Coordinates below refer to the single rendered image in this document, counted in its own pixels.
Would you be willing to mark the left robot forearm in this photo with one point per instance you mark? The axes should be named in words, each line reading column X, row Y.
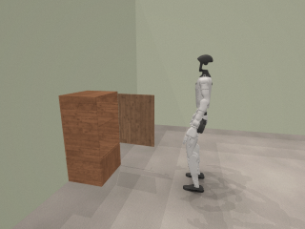
column 200, row 113

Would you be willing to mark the humanoid robot torso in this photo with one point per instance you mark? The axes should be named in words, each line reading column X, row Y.
column 199, row 97

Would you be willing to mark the left robot upper arm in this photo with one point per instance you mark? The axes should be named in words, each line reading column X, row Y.
column 204, row 88

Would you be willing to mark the robot right hand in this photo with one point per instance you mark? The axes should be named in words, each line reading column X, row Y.
column 193, row 117

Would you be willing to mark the cupboard door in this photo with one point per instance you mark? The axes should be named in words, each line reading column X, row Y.
column 136, row 119

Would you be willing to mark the robot left hand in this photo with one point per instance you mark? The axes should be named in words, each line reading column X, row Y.
column 191, row 134

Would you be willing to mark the right robot thigh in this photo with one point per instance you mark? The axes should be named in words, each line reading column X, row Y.
column 196, row 148

